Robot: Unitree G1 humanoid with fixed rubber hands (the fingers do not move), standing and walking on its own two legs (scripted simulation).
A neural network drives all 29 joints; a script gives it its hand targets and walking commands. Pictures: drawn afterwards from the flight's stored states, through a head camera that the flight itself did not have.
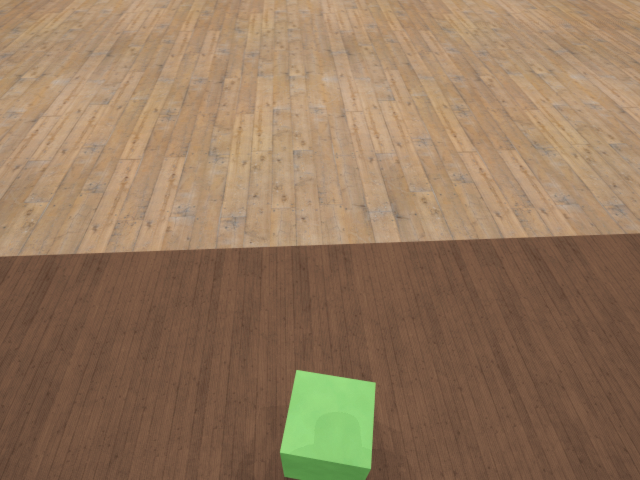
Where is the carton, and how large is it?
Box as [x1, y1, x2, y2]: [280, 370, 375, 479]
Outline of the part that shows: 296,370 280,449 284,476 299,479 365,479 370,469 375,383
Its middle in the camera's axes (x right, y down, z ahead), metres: +0.03 +0.52 +1.04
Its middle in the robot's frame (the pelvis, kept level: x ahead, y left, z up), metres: +0.38 -0.03 -0.64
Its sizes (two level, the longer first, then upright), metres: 0.210 0.200 0.250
